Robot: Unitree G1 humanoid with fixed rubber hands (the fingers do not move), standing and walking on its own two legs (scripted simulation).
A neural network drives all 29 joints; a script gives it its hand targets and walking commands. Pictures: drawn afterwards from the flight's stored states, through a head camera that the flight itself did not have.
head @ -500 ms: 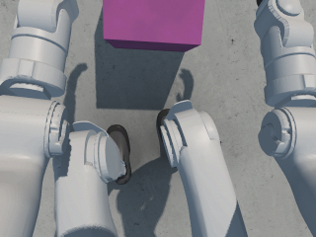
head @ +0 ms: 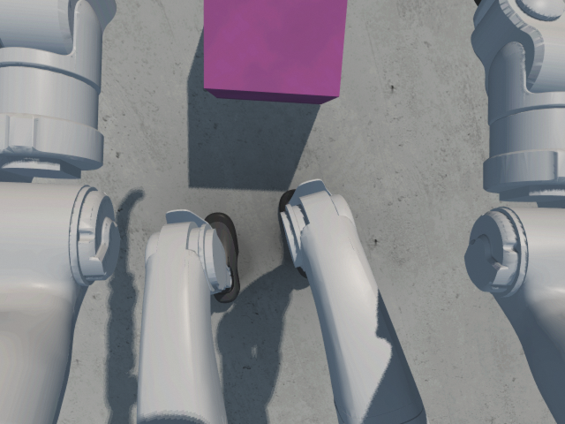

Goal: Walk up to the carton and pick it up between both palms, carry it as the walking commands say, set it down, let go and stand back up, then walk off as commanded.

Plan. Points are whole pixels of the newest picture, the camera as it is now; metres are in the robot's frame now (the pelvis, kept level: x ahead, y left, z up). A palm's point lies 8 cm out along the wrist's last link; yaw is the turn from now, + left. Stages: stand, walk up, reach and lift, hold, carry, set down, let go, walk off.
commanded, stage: set down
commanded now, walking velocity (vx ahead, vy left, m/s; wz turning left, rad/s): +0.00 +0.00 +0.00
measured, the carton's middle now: (273, 32) +0.57 -0.10 -0.43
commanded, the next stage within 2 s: let go in 0.58 s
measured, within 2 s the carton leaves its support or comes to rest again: neither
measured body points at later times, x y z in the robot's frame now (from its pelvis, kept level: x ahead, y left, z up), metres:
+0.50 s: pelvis +0.01 +0.00 +0.13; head +0.35 -0.05 +0.40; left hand +0.61 +0.06 +0.02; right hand +0.52 -0.31 +0.03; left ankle +0.11 +0.10 -0.48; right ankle +0.13 -0.09 -0.48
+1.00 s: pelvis +0.09 -0.02 +0.21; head +0.36 -0.04 +0.57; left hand +0.52 +0.11 +0.07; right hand +0.46 -0.30 +0.09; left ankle +0.11 +0.10 -0.48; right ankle +0.13 -0.09 -0.48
